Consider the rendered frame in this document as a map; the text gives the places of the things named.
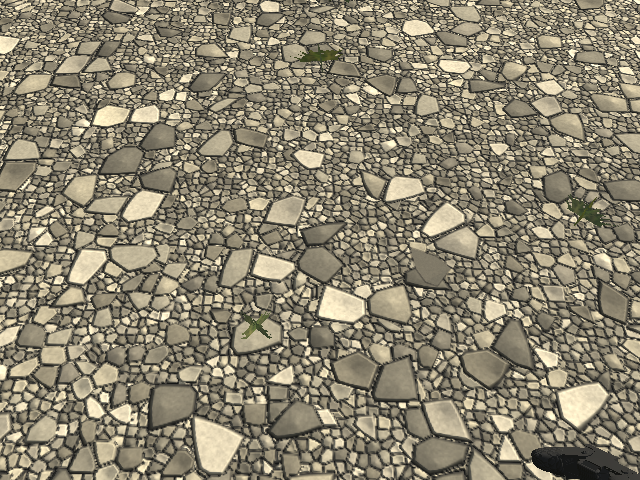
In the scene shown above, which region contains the robot right hand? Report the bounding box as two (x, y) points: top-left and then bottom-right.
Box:
(531, 444), (640, 480)

